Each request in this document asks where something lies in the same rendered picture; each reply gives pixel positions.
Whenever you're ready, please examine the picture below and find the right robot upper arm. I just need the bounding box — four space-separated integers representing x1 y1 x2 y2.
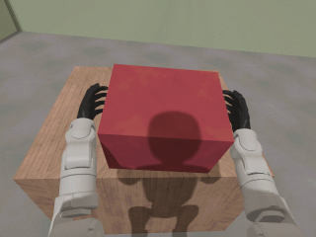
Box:
247 222 304 237

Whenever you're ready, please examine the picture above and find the robot right forearm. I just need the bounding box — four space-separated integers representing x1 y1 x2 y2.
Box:
229 128 305 237

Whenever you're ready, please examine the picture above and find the robot left forearm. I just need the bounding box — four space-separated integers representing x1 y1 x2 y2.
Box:
47 118 99 237

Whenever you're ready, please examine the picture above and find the pedestal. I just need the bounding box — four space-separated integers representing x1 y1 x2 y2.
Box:
13 66 275 235

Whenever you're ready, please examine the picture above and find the robot right hand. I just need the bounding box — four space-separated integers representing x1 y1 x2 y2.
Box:
222 90 251 133

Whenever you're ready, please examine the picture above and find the robot left hand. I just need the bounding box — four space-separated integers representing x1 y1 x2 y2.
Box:
77 83 109 120

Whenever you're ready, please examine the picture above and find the carton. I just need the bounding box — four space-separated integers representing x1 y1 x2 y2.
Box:
97 64 235 174

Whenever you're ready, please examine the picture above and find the left robot upper arm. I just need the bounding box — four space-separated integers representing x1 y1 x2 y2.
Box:
49 217 105 237

